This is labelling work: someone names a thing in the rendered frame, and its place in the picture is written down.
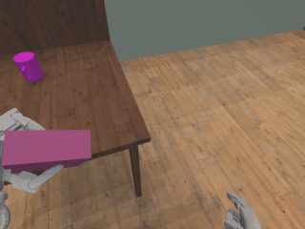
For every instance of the left robot hand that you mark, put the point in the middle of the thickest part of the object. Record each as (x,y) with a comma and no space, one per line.
(13,120)

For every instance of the table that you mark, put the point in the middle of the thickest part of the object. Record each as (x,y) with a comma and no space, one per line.
(83,87)

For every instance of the right robot hand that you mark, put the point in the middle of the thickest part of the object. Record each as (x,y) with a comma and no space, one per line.
(245,219)

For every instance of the left robot forearm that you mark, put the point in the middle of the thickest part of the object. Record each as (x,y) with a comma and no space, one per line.
(4,211)

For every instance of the sponge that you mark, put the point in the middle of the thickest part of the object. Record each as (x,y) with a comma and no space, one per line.
(38,150)

